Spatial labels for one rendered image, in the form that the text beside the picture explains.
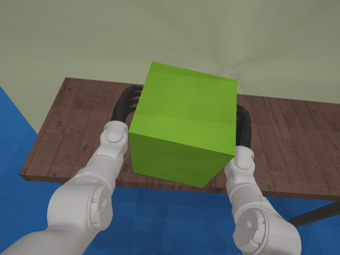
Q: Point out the robot right hand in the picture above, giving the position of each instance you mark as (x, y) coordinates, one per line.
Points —
(243, 127)

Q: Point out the robot right upper arm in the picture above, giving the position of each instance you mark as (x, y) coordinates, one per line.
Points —
(258, 232)

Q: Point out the right robot forearm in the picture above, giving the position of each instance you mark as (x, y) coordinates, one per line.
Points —
(241, 186)

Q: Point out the carton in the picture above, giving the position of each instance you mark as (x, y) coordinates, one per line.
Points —
(184, 126)

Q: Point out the left robot forearm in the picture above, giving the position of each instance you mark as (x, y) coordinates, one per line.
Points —
(105, 164)

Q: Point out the robot left hand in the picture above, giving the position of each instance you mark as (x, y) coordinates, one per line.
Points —
(121, 109)

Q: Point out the robot left upper arm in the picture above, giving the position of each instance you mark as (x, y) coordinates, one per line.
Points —
(77, 212)

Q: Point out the table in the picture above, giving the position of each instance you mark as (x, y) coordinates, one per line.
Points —
(296, 145)

